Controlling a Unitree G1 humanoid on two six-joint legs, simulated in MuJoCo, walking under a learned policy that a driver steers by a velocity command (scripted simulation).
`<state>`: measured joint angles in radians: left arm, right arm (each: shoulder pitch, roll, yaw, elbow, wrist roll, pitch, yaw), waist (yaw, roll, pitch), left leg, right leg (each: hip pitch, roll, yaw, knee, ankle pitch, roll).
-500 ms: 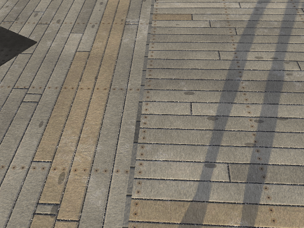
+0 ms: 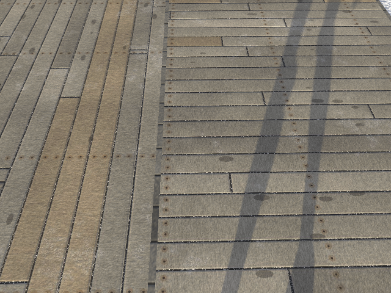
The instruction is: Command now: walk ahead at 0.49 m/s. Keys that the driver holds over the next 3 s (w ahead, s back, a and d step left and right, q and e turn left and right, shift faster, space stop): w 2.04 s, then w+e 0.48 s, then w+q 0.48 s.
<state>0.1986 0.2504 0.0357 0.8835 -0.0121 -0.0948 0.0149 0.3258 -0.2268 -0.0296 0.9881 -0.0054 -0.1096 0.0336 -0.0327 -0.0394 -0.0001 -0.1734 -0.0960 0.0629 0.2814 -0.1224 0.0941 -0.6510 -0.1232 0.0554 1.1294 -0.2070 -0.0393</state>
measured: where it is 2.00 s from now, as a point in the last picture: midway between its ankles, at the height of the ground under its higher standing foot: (202, 165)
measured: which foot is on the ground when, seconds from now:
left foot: down 0.00-0.32, up 0.34-0.84, down 0.86-1.00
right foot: up 0.00-0.28, down 0.30-0.88, up 0.90-1.00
